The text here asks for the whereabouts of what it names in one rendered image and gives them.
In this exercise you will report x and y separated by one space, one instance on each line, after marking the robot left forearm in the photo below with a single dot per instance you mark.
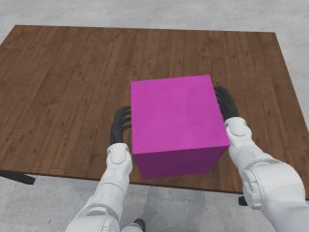
111 190

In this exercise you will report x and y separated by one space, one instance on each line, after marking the table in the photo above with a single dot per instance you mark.
60 87

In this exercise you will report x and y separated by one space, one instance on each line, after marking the right robot upper arm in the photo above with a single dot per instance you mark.
275 190

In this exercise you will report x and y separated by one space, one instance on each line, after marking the robot left shin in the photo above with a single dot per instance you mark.
136 225

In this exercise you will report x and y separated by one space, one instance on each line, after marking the left robot foot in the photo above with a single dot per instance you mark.
141 223

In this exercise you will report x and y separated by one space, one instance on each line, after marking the left robot upper arm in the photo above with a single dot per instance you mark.
99 223

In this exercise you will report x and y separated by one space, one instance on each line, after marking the carton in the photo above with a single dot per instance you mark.
176 126

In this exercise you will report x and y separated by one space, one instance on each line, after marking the right robot hand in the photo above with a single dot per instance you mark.
227 105

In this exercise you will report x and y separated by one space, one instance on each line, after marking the left robot hand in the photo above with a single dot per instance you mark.
117 128

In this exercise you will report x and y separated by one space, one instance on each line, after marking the robot right forearm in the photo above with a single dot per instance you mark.
243 151

